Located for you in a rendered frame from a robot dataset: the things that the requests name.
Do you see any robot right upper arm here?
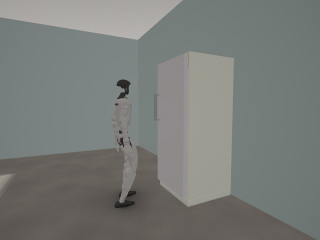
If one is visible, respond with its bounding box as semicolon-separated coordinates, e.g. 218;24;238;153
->
119;98;132;123

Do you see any robot right shin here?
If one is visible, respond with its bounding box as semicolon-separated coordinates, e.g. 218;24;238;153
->
120;170;136;203

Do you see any fridge door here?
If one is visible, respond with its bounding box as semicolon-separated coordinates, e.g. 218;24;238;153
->
157;53;188;198

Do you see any left robot forearm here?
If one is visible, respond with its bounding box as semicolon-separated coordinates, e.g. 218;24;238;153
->
112;121;119;139

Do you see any robot left hand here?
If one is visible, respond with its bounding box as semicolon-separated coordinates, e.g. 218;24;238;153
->
114;138;123;152

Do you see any robot torso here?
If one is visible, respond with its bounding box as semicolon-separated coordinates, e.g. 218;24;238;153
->
115;96;132;145

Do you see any robot left upper arm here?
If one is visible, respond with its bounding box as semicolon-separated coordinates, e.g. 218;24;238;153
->
111;106;116;122

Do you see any handle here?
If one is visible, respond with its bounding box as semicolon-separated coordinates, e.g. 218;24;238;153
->
154;94;160;121

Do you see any right robot forearm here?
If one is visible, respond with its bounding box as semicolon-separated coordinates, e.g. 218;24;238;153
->
120;118;130;145

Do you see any robot right hand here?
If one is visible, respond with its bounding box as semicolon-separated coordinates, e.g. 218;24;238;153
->
123;144;134;163

